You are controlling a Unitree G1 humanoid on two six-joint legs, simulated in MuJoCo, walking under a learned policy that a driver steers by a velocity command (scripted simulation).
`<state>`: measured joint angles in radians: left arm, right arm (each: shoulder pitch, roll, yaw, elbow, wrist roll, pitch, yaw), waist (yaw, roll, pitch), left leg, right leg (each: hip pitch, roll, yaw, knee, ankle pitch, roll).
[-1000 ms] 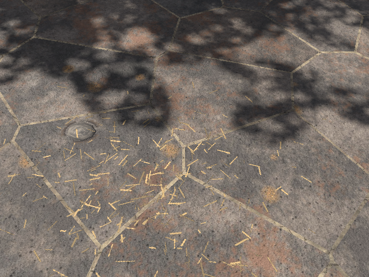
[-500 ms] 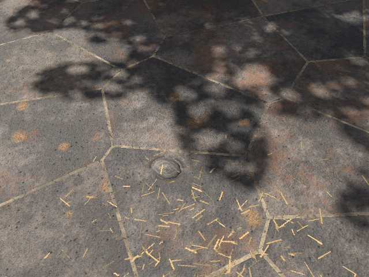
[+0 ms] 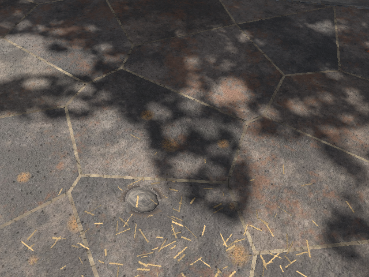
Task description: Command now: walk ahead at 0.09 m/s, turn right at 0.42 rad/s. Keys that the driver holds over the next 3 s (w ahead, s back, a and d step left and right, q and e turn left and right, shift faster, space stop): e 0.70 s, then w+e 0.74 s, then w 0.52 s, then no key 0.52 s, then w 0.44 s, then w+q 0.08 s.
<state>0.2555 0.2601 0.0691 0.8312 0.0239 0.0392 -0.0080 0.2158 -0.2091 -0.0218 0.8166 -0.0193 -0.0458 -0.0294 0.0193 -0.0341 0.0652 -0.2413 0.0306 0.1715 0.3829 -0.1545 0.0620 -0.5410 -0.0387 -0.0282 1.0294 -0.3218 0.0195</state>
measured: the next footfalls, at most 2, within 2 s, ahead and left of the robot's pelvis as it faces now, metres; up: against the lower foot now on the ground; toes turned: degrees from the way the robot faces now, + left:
right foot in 0.20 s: +0.07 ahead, -0.12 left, +0.00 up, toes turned -12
left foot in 0.70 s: +0.11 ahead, +0.07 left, +0.00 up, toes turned -29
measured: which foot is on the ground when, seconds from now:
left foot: down 0.00-0.20, up 0.22-0.68, down 0.70-1.00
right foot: up 0.00-0.18, down 0.20-0.72, up 0.74-1.00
